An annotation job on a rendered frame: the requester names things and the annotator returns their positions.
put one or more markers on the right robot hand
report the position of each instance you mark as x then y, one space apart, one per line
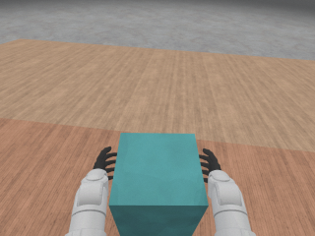
212 165

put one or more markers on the carton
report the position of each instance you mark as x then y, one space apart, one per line
158 187

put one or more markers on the robot left forearm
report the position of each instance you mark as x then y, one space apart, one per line
90 205

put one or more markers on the robot right forearm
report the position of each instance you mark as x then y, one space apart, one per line
229 210

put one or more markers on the left robot hand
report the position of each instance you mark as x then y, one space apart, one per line
101 162

